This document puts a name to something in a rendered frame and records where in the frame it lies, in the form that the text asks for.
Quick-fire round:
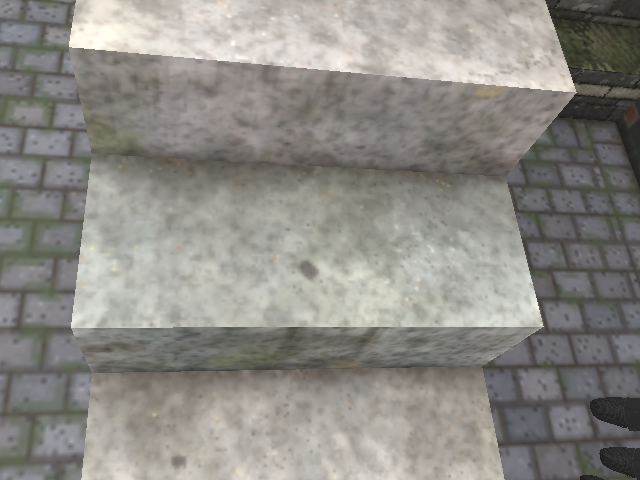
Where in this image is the robot right hand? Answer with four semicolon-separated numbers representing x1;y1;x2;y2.
580;397;640;480

